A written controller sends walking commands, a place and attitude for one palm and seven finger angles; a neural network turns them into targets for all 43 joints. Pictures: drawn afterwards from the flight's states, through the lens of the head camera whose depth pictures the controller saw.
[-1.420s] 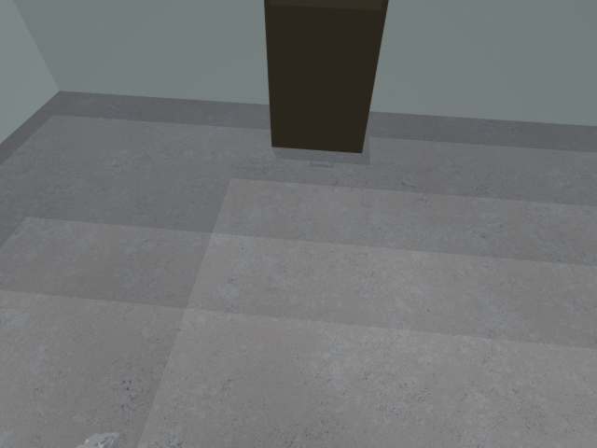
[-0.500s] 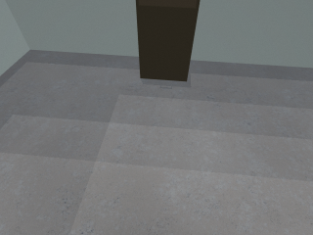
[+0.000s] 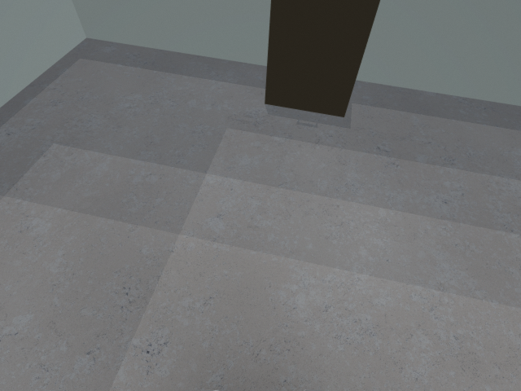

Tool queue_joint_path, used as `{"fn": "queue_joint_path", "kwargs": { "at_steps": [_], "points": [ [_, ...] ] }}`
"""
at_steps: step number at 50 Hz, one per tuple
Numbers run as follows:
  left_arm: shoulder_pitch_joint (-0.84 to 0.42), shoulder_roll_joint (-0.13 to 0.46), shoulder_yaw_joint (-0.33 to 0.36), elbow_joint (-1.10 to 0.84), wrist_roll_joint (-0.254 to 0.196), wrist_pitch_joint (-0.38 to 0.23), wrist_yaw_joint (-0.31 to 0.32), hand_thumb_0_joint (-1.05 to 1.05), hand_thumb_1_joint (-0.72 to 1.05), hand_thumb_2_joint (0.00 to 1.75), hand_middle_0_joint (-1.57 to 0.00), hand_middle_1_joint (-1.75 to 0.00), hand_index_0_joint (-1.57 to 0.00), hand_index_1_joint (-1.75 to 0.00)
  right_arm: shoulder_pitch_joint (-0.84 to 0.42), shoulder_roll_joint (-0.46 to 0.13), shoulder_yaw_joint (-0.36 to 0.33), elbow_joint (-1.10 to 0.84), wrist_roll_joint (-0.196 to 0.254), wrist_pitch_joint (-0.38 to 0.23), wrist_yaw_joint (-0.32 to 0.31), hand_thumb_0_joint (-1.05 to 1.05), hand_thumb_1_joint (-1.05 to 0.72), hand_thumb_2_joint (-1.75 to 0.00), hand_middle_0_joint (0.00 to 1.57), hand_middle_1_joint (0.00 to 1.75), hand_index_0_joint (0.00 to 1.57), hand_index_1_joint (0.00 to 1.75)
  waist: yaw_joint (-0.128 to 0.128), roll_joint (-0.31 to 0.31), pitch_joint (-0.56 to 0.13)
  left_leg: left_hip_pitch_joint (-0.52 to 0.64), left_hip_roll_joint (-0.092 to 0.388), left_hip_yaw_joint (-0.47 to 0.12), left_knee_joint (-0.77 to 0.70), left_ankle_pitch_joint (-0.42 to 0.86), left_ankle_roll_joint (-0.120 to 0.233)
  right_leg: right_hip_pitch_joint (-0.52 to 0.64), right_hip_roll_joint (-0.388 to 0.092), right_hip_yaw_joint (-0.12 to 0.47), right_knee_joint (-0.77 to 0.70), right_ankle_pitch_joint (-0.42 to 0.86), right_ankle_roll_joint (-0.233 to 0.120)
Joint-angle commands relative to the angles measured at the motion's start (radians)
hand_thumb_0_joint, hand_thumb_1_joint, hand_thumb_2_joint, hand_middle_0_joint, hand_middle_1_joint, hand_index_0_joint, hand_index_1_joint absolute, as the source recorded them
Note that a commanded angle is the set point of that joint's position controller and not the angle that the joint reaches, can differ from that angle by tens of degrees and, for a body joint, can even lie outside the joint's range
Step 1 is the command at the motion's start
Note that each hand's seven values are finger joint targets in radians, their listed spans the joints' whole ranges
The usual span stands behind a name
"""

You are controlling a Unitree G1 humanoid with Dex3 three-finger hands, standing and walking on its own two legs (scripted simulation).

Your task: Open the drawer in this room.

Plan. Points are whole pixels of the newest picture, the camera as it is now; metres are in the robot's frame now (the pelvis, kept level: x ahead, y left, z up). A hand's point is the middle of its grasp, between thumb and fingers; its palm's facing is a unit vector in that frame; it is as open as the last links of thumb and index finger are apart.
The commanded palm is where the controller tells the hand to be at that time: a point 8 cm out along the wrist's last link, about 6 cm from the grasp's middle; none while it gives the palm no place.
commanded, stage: stand and wait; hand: left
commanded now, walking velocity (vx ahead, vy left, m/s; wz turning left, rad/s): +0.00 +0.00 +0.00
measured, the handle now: out of the picture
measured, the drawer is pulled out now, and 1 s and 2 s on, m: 0.00 0.00 0.00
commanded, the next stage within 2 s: turn or walk to find it in 0.70 s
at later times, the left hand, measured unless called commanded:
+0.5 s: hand out of the picture -0.02 +0.15 -0.17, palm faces +0.11 -0.98 -0.17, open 7.4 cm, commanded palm none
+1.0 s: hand out of the picture -0.06 +0.17 -0.17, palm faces +0.13 -0.97 -0.20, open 7.4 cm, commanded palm none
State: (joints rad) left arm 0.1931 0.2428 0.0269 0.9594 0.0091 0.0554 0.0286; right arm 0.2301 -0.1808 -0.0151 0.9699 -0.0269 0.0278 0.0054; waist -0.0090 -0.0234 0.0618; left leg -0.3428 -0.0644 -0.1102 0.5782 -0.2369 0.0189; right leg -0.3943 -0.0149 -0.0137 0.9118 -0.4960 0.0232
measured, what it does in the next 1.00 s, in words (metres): steps on the spot: right foot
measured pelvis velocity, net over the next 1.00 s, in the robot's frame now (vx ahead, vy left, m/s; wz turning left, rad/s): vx -0.04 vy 0.00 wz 0.09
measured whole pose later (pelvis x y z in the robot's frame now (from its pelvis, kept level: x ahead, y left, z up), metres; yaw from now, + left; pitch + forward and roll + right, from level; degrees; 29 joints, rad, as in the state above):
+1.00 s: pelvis -0.04 +0.00 +0.01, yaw +5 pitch -1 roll +0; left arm 0.29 0.17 0.02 1.08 0.01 0.02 0.03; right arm 0.29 -0.15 -0.01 1.11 -0.02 0.01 -0.01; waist 0.01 -0.01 0.03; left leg -0.27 0.00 -0.03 0.50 -0.21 0.00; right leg -0.22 -0.03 -0.06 0.49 -0.26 0.01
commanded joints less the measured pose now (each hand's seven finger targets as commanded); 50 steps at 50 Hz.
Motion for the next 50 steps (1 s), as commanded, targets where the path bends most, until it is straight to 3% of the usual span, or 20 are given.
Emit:
{"fn": "queue_joint_path", "kwargs": {
  "at_steps": [1, 4, 5, 6, 7, 8, 9, 10, 12, 15, 17, 18, 19, 20, 21, 24, 32, 40, 44, 50],
  "points": [
    [0.031, 0.042, 0.013, -0.065, -0.004, -0.036, 0.001, 0.0, 0.9, 0.9, -0.2, -0.3, -0.2, -0.3, 0.03, -0.216, -0.06, -0.047, 0.002, -0.017, -0.036, 0.0, -0.9, -0.9, 0.2, 0.3, 0.2, 0.3, -0.004, 0.165, -0.156, 0.173, 0.258, -0.28, -0.206, 0.347, 0.175, 0.022, 0.0, 0.016, -0.105, -0.012, 0.007],
    [0.113, 0.029, 0.008, -0.024, -0.003, -0.045, 0.004, 0.0, 0.9, 0.9, -0.2, -0.3, -0.2, -0.3, 0.028, -0.19, -0.055, -0.027, 0.009, -0.015, -0.032, 0.0, -0.9, -0.9, 0.2, 0.3, 0.2, 0.3, 0.024, 0.14, -0.149, 0.102, 0.202, -0.223, -0.17, 0.259, 0.114, 0.211, 0.019, -0.004, -0.401, 0.174, 0.008],
    [0.14, 0.044, 0.009, -0.009, 0.0, -0.053, 0.008, 0.0, 0.9, 0.9, -0.2, -0.3, -0.2, -0.3, 0.026, -0.163, -0.05, -0.023, 0.016, -0.017, -0.029, 0.0, -0.9, -0.9, 0.2, 0.3, 0.2, 0.3, 0.034, 0.092, -0.142, 0.037, 0.165, -0.18, -0.13, 0.17, 0.073, 0.303, -0.014, 0.027, -0.521, 0.256, 0.005],
    [0.131, 0.096, 0.014, -0.001, 0.006, -0.061, 0.013, 0.0, 0.9, 0.9, -0.2, -0.3, -0.2, -0.3, 0.036, -0.116, -0.04, -0.027, 0.025, -0.02, -0.024, 0.0, -0.9, -0.9, 0.2, 0.3, 0.2, 0.3, 0.019, -0.045, -0.114, -0.075, 0.095, -0.093, -0.042, 0.03, 0.017, 0.356, -0.15, 0.182, -0.586, 0.234, -0.037],
    [0.106, 0.146, 0.02, -0.014, 0.009, -0.063, 0.013, 0.0, 0.9, 0.9, -0.2, -0.3, -0.2, -0.3, 0.022, -0.088, -0.033, -0.041, 0.024, -0.018, -0.022, 0.0, -0.9, -0.9, 0.2, 0.3, 0.2, 0.3, 0.013, -0.155, -0.061, -0.1, 0.036, 0.017, 0.016, -0.117, -0.024, 0.266, -0.297, 0.319, -0.648, 0.227, -0.112],
    [0.092, 0.158, 0.023, -0.023, 0.011, -0.065, 0.011, 0.0, 0.9, 0.9, -0.2, -0.3, -0.2, -0.3, -0.015, -0.107, -0.038, -0.046, 0.014, -0.009, -0.021, 0.0, -0.9, -0.9, 0.2, 0.3, 0.2, 0.3, 0.026, -0.198, -0.032, -0.068, 0.049, 0.031, 0.082, -0.178, -0.029, 0.17, -0.33, 0.362, -0.673, 0.248, -0.166],
    [0.079, 0.141, 0.021, -0.019, 0.013, -0.066, 0.012, 0.0, 0.9, 0.9, -0.2, -0.3, -0.2, -0.3, -0.026, -0.112, -0.041, -0.037, 0.011, -0.003, -0.02, 0.0, -0.9, -0.9, 0.2, 0.3, 0.2, 0.3, 0.018, -0.208, -0.002, -0.045, 0.065, 0.033, 0.138, -0.187, -0.026, 0.118, -0.317, 0.358, -0.671, 0.282, -0.186],
    [0.057, 0.123, 0.014, -0.013, 0.012, -0.068, 0.01, 0.0, 0.9, 0.9, -0.2, -0.3, -0.2, -0.3, -0.008, -0.104, -0.041, -0.009, 0.013, -0.004, -0.02, 0.0, -0.9, -0.9, 0.2, 0.3, 0.2, 0.3, 0.002, -0.156, 0.016, -0.016, 0.078, 0.042, 0.153, -0.156, -0.024, 0.105, -0.282, 0.297, -0.645, 0.34, -0.191],
    [0.059, 0.104, 0.009, -0.003, 0.009, -0.067, 0.005, 0.0, 0.9, 0.9, -0.2, -0.3, -0.2, -0.3, 0.024, -0.084, -0.035, 0.027, 0.016, -0.008, -0.018, 0.0, -0.9, -0.9, 0.2, 0.3, 0.2, 0.3, -0.006, -0.132, 0.009, 0.036, 0.083, 0.087, 0.122, -0.106, -0.027, 0.113, -0.217, 0.188, -0.606, 0.41, -0.162],
    [0.092, 0.087, 0.003, 0.025, 0.007, -0.064, 0.005, 0.0, 0.9, 0.9, -0.2, -0.3, -0.2, -0.3, 0.031, -0.071, -0.026, 0.055, 0.017, -0.013, -0.023, 0.0, -0.9, -0.9, 0.2, 0.3, 0.2, 0.3, -0.004, -0.105, 0.029, 0.123, 0.099, 0.109, -0.036, -0.018, -0.03, 0.083, -0.185, 0.14, -0.578, 0.386, -0.121],
    [0.115, 0.058, -0.004, 0.04, 0.001, -0.063, 0.005, 0.0, 0.9, 0.9, -0.2, -0.3, -0.2, -0.3, 0.044, -0.089, -0.017, 0.074, 0.017, -0.027, -0.03, 0.0, -0.9, -0.9, 0.2, 0.3, 0.2, 0.3, 0.002, -0.017, 0.007, 0.206, 0.148, 0.054, -0.144, 0.174, -0.014, 0.067, -0.123, 0.102, -0.536, 0.366, -0.073],
    [0.127, 0.046, -0.005, 0.043, 0.0, -0.062, 0.005, 0.0, 0.9, 0.9, -0.2, -0.3, -0.2, -0.3, 0.039, -0.105, -0.016, 0.078, 0.017, -0.03, -0.033, 0.0, -0.9, -0.9, 0.2, 0.3, 0.2, 0.3, 0.011, -0.004, 0.0, 0.198, 0.175, 0.047, -0.154, 0.204, -0.009, 0.089, -0.097, 0.086, -0.539, 0.351, -0.054],
    [0.135, 0.045, -0.004, 0.054, 0.001, -0.067, 0.004, 0.0, 0.9, 0.9, -0.2, -0.3, -0.2, -0.3, 0.039, -0.113, -0.015, 0.087, 0.018, -0.036, -0.038, 0.0, -0.9, -0.9, 0.2, 0.3, 0.2, 0.3, 0.016, -0.014, -0.018, 0.203, 0.182, 0.047, -0.136, 0.264, -0.01, 0.125, -0.087, 0.075, -0.53, 0.424, -0.047],
    [0.128, 0.049, -0.005, 0.07, -0.001, -0.065, 0.006, 0.0, 0.9, 0.9, -0.2, -0.3, -0.2, -0.3, 0.038, -0.113, -0.013, 0.102, 0.019, -0.041, -0.037, 0.0, -0.9, -0.9, 0.2, 0.3, 0.2, 0.3, 0.015, 0.062, -0.051, 0.192, 0.182, 0.042, -0.151, 0.292, -0.006, 0.179, -0.094, 0.057, -0.511, 0.444, -0.041],
    [0.132, 0.052, -0.005, 0.079, -0.003, -0.065, 0.006, 0.0, 0.9, 0.9, -0.2, -0.3, -0.2, -0.3, 0.029, -0.111, -0.01, 0.108, 0.019, -0.043, -0.037, 0.0, -0.9, -0.9, 0.2, 0.3, 0.2, 0.3, 0.02, 0.072, -0.072, 0.189, 0.183, 0.043, -0.16, 0.293, -0.005, 0.214, -0.092, 0.055, -0.51, 0.446, -0.038],
    [0.138, 0.045, -0.01, 0.102, -0.001, -0.066, 0.006, 0.0, 0.9, 0.9, -0.2, -0.3, -0.2, -0.3, 0.022, -0.111, -0.009, 0.116, 0.022, -0.042, -0.038, 0.0, -0.9, -0.9, 0.2, 0.3, 0.2, 0.3, 0.018, 0.037, -0.058, 0.183, 0.177, 0.049, -0.173, 0.237, -0.011, 0.222, -0.093, 0.061, -0.535, 0.43, -0.039],
    [0.15, 0.032, -0.015, 0.125, 0.002, -0.062, 0.003, 0.0, 0.9, 0.9, -0.2, -0.3, -0.2, -0.3, 0.039, -0.095, -0.005, 0.133, 0.02, -0.037, -0.038, 0.0, -0.9, -0.9, 0.2, 0.3, 0.2, 0.3, 0.015, 0.016, 0.031, 0.133, 0.16, 0.047, -0.223, 0.069, -0.008, 0.167, -0.087, 0.08, -0.605, 0.229, -0.04],
    [0.157, 0.035, 0.005, 0.101, 0.005, -0.047, 0.007, 0.0, 0.9, 0.9, -0.2, -0.3, -0.2, -0.3, 0.053, -0.096, -0.012, 0.105, 0.016, -0.025, -0.03, 0.0, -0.9, -0.9, 0.2, 0.3, 0.2, 0.3, 0.024, 0.035, 0.031, 0.03, 0.156, 0.009, -0.207, 0.011, 0.006, 0.169, -0.097, 0.039, -0.551, 0.155, -0.032],
    [0.154, 0.026, 0.005, 0.094, 0.006, -0.047, 0.006, 0.0, 0.9, 0.9, -0.2, -0.3, -0.2, -0.3, 0.075, -0.088, -0.014, 0.097, 0.013, -0.023, -0.028, 0.0, -0.9, -0.9, 0.2, 0.3, 0.2, 0.3, 0.018, 0.015, 0.017, 0.027, 0.146, -0.002, -0.198, -0.049, 0.007, 0.138, -0.097, 0.051, -0.553, 0.095, -0.039],
    [0.161, 0.015, 0.0, 0.101, 0.007, -0.054, 0.005, 0.0, 0.9, 0.9, -0.2, -0.3, -0.2, -0.3, 0.086, -0.087, -0.012, 0.101, 0.014, -0.034, -0.029, 0.0, -0.9, -0.9, 0.2, 0.3, 0.2, 0.3, 0.02, 0.042, -0.004, 0.025, 0.158, -0.028, -0.229, -0.042, 0.014, 0.165, -0.085, 0.037, -0.53, 0.165, -0.035]
  ]
}}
